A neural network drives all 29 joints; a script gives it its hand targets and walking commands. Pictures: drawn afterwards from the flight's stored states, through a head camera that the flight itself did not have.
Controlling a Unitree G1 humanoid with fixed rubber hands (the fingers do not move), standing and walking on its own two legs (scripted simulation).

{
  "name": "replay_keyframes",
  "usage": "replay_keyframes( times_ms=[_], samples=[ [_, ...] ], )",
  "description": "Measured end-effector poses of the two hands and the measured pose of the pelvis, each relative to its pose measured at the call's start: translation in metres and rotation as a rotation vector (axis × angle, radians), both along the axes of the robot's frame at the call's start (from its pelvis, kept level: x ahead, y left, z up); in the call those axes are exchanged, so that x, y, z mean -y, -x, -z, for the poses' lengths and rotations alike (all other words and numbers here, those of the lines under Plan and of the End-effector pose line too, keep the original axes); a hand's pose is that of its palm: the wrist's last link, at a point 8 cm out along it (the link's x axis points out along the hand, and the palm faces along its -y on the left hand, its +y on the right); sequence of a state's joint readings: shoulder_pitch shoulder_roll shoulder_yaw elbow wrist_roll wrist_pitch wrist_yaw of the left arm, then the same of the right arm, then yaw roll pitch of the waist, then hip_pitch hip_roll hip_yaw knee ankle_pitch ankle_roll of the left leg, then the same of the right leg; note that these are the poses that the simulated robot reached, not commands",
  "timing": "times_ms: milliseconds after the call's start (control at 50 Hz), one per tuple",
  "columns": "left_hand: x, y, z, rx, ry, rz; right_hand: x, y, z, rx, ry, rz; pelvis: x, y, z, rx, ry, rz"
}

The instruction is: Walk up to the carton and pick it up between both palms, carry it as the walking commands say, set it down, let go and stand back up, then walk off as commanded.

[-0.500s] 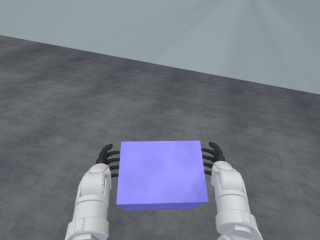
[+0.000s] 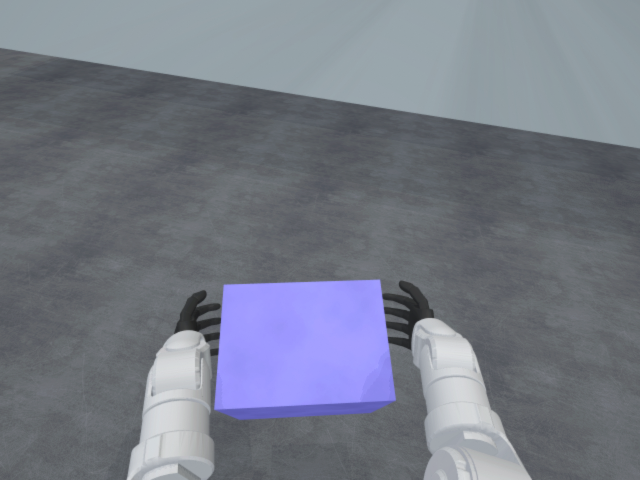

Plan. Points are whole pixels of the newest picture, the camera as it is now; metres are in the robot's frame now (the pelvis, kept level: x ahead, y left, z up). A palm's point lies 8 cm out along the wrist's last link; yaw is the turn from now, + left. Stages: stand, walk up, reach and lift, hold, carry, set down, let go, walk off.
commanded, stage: set down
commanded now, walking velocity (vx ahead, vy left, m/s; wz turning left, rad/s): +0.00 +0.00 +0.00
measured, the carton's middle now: (304, 355) +0.33 +0.01 -0.07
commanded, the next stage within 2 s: none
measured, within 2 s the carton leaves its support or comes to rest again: neither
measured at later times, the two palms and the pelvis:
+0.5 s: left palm (216, 355) +0.33 +0.15 -0.06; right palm (411, 346) +0.34 -0.16 -0.06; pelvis +0.02 -0.01 -0.01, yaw +0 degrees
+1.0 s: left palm (226, 385) +0.33 +0.15 -0.16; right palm (395, 363) +0.36 -0.16 -0.15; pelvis -0.05 +0.00 -0.11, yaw -1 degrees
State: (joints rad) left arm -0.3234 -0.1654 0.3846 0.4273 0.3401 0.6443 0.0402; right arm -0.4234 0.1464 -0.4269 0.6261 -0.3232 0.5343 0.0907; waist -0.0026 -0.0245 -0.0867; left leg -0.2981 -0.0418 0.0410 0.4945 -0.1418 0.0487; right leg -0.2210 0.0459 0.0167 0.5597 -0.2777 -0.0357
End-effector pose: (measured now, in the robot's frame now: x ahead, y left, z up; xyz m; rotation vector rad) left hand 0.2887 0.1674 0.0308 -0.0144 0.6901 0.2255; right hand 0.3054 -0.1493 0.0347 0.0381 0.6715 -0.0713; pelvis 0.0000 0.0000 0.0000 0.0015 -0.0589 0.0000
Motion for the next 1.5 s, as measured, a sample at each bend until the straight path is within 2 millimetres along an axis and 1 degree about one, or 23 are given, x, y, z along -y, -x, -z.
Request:
replay_keyframes(
  times_ms=[240,360,460,560,720,780,820,860,940,1000,1060,1120,1180,1280,1340,1400,1500],
  samples=[
    [0.014,-0.027,0.038,-0.039,-0.004,0.044,0.013,-0.027,0.039,-0.041,0.033,0.037,0.009,-0.020,-0.001,-0.032,-0.012,0.001],
    [0.016,-0.040,0.053,-0.028,-0.023,0.054,0.014,-0.038,0.056,-0.035,0.046,0.049,0.011,-0.028,0.000,-0.102,-0.016,0.001],
    [0.017,-0.041,0.077,-0.046,-0.034,0.062,0.015,-0.038,0.081,-0.057,0.059,0.053,0.012,-0.027,0.003,-0.186,-0.017,0.000],
    [0.017,-0.034,0.106,-0.061,-0.053,0.069,0.014,-0.031,0.112,-0.074,0.068,0.051,0.012,-0.018,0.012,-0.276,-0.018,0.000],
    [0.014,-0.011,0.156,-0.054,-0.053,0.024,0.006,-0.011,0.160,-0.066,0.063,0.077,0.008,0.007,0.037,-0.391,-0.017,0.005],
    [0.013,-0.007,0.171,-0.042,-0.037,0.004,0.003,-0.010,0.172,-0.050,0.073,0.090,0.006,0.018,0.051,-0.413,-0.015,0.005],
    [0.013,-0.009,0.180,-0.018,-0.029,-0.008,0.002,-0.015,0.178,-0.021,0.078,0.096,0.004,0.027,0.062,-0.424,-0.012,0.005],
    [0.014,-0.016,0.185,0.014,-0.017,-0.027,0.002,-0.025,0.180,0.020,0.088,0.092,0.002,0.035,0.073,-0.431,-0.010,0.008],
    [0.018,-0.034,0.190,0.070,-0.006,-0.045,0.006,-0.046,0.179,0.093,0.111,0.067,-0.001,0.047,0.095,-0.433,-0.005,0.015],
    [0.020,-0.046,0.195,0.073,0.011,-0.054,0.008,-0.058,0.182,0.096,0.096,0.067,-0.002,0.052,0.109,-0.432,-0.005,0.022],
    [0.019,-0.050,0.203,0.046,0.026,-0.073,0.007,-0.064,0.189,0.072,0.072,0.066,-0.002,0.053,0.117,-0.437,-0.006,0.026],
    [0.018,-0.049,0.215,0.012,0.025,-0.063,0.007,-0.065,0.200,0.039,0.061,0.060,-0.001,0.051,0.122,-0.452,-0.008,0.027],
    [0.017,-0.051,0.228,-0.018,0.022,-0.056,0.008,-0.066,0.216,0.008,0.051,0.053,0.001,0.049,0.126,-0.480,-0.011,0.028],
    [0.020,-0.057,0.257,-0.062,0.010,-0.051,0.011,-0.069,0.251,-0.042,0.050,0.058,0.004,0.044,0.137,-0.548,-0.017,0.026],
    [0.024,-0.063,0.272,-0.068,0.002,-0.033,0.013,-0.075,0.267,-0.048,0.060,0.091,0.006,0.039,0.147,-0.594,-0.019,0.024],
    [0.028,-0.071,0.283,-0.048,-0.005,-0.014,0.015,-0.085,0.274,-0.023,0.081,0.111,0.007,0.035,0.158,-0.633,-0.022,0.024],
    [0.026,-0.081,0.295,-0.027,-0.009,-0.010,0.014,-0.094,0.286,0.000,0.070,0.110,0.008,0.031,0.173,-0.675,-0.025,0.027]
  ],
)
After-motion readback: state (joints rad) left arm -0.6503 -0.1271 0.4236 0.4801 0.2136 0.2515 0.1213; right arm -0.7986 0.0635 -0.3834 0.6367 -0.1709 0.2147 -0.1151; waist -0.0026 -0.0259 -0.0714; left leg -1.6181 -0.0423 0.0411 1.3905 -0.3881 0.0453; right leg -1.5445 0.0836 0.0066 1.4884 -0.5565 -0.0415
